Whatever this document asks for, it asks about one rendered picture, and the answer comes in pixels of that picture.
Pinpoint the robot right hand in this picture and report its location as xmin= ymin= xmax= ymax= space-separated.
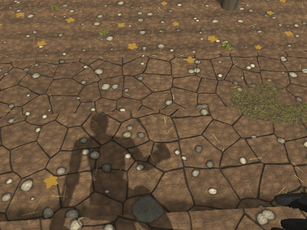
xmin=271 ymin=192 xmax=307 ymax=230

